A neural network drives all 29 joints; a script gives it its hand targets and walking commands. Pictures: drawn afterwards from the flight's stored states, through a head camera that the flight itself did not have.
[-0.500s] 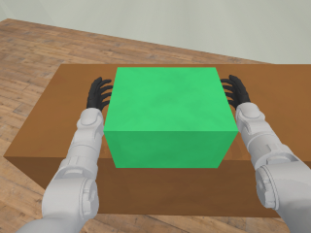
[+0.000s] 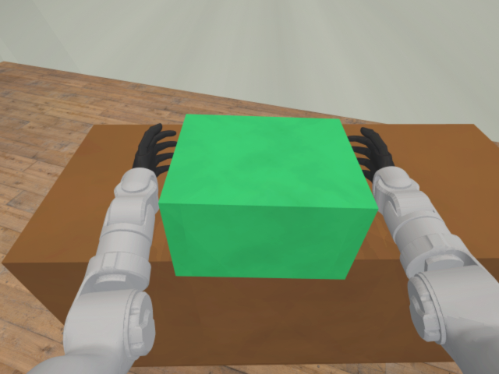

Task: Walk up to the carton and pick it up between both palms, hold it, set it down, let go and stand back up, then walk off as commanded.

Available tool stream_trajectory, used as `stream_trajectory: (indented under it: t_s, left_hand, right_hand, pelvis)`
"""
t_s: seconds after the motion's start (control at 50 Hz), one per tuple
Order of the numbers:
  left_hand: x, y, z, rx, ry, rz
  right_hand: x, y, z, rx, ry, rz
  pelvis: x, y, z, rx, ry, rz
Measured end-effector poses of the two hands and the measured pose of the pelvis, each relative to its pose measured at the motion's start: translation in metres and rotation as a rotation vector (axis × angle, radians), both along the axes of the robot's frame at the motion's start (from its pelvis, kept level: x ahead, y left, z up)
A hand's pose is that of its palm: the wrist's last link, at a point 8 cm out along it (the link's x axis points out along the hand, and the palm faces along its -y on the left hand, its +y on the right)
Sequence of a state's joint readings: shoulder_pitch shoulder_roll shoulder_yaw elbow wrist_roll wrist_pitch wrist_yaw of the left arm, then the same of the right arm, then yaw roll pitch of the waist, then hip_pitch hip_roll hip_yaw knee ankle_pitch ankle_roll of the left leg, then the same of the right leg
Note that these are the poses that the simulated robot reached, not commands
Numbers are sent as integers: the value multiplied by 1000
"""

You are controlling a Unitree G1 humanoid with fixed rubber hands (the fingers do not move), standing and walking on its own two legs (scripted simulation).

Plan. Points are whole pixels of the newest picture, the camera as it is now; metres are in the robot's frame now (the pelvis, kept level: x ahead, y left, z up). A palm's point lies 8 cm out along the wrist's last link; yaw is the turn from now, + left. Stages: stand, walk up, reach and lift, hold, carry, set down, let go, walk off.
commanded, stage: reach and lift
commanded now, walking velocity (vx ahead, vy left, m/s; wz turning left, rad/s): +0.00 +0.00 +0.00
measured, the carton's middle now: (262, 193) +0.41 +0.01 +0.09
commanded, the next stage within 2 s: hold in 1.18 s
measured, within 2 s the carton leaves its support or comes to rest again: neither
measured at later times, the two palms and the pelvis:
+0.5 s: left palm (147, 157) +0.39 +0.20 +0.18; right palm (394, 166) +0.39 -0.19 +0.18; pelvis +0.01 +0.01 +0.00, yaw +0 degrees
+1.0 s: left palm (148, 151) +0.39 +0.20 +0.19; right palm (397, 160) +0.39 -0.20 +0.19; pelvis +0.01 +0.01 +0.00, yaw +0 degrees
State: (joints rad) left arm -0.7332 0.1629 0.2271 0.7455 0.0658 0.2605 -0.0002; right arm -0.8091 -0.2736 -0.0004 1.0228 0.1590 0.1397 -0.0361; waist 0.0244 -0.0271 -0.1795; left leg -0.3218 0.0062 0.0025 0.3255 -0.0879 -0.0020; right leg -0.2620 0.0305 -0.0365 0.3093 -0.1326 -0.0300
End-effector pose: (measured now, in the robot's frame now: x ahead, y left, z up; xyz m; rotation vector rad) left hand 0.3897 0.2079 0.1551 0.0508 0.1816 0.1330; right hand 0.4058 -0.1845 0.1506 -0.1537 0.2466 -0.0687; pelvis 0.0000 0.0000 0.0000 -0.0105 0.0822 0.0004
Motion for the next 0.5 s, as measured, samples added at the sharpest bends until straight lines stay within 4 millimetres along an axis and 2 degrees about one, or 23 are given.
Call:
stream_trajectory:
  t_s: [0.08, 0.16, 0.22, 0.28, 0.38, 0.5]
  left_hand:
    - [6, 3, 1, -21, -10, 1]
    - [13, 1, 14, -25, -63, -10]
    - [17, -4, 22, -15, -80, -28]
    - [18, -10, 23, 12, -48, -54]
    - [11, -16, 21, 14, -18, -68]
    - [-3, -9, 29, 13, -43, -44]
  right_hand:
    - [6, 3, 5, -6, -9, -1]
    - [9, 1, 21, -5, -62, -16]
    - [6, -4, 29, 2, -78, -38]
    - [-1, -10, 25, 10, -47, -63]
    - [-14, -16, 15, 43, -18, -79]
    - [-19, -9, 25, 49, -46, -56]
  pelvis:
    - [5, 1, 0, 1, 7, 2]
    - [10, 4, 1, 1, 10, 3]
    - [14, 6, 1, -1, -4, 4]
    - [16, 8, 2, -1, -27, 5]
    - [15, 9, 2, -1, -46, 6]
    - [11, 8, 2, -1, -53, 6]
